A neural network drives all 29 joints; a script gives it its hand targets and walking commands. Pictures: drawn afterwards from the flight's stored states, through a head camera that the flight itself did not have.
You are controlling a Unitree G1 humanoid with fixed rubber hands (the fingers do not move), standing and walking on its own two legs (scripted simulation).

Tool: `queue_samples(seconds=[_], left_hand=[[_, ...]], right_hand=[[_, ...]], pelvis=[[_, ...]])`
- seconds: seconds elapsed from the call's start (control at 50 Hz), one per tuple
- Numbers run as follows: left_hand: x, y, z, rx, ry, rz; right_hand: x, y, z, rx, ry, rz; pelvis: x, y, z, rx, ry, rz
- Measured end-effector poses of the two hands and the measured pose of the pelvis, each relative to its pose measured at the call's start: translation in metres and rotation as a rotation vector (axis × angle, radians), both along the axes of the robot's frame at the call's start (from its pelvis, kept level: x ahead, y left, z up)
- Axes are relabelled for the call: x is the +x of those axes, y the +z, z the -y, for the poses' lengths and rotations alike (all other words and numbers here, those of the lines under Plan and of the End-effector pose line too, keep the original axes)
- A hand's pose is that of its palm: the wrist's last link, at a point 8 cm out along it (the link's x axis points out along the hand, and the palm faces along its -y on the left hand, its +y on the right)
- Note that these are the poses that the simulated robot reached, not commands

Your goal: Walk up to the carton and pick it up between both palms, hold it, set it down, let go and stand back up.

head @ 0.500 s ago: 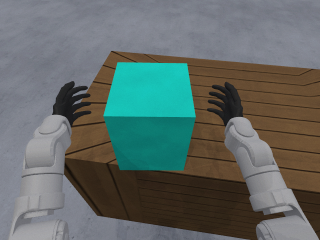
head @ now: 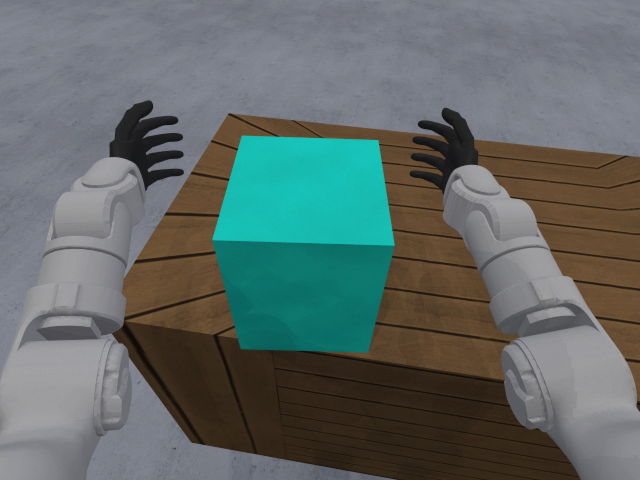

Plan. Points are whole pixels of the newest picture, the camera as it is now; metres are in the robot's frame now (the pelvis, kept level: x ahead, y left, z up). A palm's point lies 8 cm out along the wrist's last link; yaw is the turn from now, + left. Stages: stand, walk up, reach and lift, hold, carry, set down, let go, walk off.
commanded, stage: reach and lift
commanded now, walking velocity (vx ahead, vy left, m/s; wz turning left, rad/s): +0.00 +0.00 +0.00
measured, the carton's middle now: (307, 248) +0.45 +0.03 +0.04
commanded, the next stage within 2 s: none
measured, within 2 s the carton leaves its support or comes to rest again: neither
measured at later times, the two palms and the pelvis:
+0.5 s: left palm (160, 204) +0.44 +0.22 +0.13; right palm (434, 202) +0.44 -0.14 +0.14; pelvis +0.00 -0.01 +0.00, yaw +1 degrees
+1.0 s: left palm (172, 236) +0.43 +0.21 +0.08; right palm (424, 229) +0.43 -0.14 +0.09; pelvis -0.01 +0.00 -0.01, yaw +1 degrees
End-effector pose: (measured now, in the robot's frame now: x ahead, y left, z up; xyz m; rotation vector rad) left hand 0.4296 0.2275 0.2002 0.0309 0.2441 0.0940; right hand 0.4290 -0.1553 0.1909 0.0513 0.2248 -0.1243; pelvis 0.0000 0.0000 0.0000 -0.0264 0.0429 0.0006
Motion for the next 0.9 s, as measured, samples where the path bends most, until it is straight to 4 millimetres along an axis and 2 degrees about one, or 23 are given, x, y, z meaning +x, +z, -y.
queue_samples(seconds=[0.16,0.28,0.36,0.48,0.56,0.62,0.9], left_hand=[[0.016,0.016,0.003,0.006,0.005,0.001],[0.025,0.014,0.007,0.017,0.012,-0.001],[0.025,-0.006,0.009,0.027,0.007,-0.023],[0.015,-0.058,0.012,0.019,0.005,-0.067],[0.009,-0.085,0.012,0.007,0.023,-0.074],[0.008,-0.094,0.012,-0.001,0.035,-0.062],[0.005,-0.111,0.012,0.005,0.015,-0.017]], right_hand=[[0.016,0.020,-0.002,-0.012,-0.003,-0.012],[0.023,0.018,-0.006,-0.031,-0.003,-0.038],[0.023,0.001,-0.009,-0.040,-0.005,-0.057],[0.012,-0.049,-0.012,-0.043,-0.015,-0.101],[0.008,-0.070,-0.013,-0.030,-0.023,-0.093],[0.009,-0.075,-0.016,-0.027,-0.018,-0.077],[0.005,-0.096,-0.024,-0.048,0.007,-0.063]], pelvis=[[0.001,0.000,0.001,-0.003,0.009,-0.026],[0.002,0.000,0.003,-0.002,0.010,-0.041],[0.003,0.000,0.004,-0.001,0.015,-0.040],[0.002,-0.001,0.006,0.000,0.017,-0.057],[0.000,-0.003,0.007,-0.001,0.014,-0.100],[-0.002,-0.005,0.007,-0.001,0.011,-0.135],[-0.005,-0.011,0.002,-0.005,0.016,-0.204]])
